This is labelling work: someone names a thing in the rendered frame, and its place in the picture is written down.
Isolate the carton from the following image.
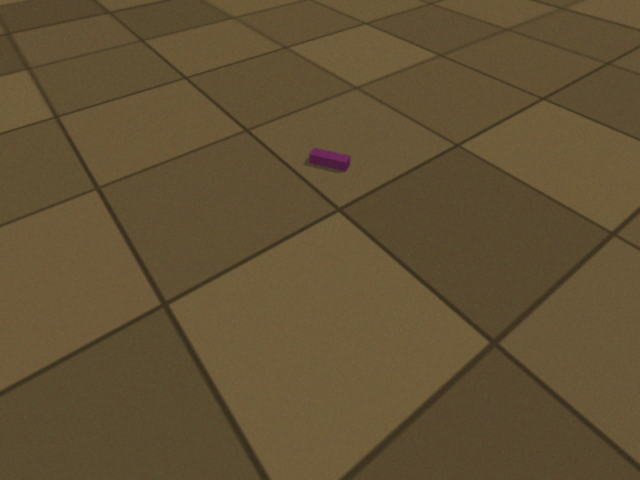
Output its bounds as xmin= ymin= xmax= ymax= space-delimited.
xmin=309 ymin=148 xmax=351 ymax=172

